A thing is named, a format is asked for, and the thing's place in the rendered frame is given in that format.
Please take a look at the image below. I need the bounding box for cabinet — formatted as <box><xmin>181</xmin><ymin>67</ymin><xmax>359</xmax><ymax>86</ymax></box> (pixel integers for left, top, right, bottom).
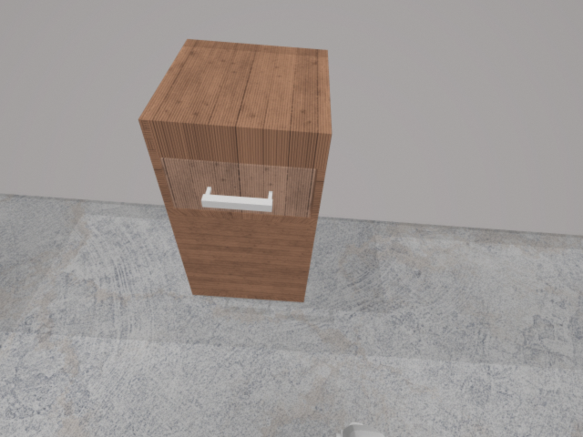
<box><xmin>138</xmin><ymin>39</ymin><xmax>332</xmax><ymax>302</ymax></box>

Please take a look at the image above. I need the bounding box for drawer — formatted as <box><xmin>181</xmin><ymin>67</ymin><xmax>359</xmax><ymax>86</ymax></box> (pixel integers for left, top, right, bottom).
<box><xmin>160</xmin><ymin>158</ymin><xmax>316</xmax><ymax>218</ymax></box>

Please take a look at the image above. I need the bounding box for handle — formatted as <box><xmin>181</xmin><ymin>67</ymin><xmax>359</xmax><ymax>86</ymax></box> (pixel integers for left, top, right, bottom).
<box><xmin>201</xmin><ymin>187</ymin><xmax>272</xmax><ymax>212</ymax></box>

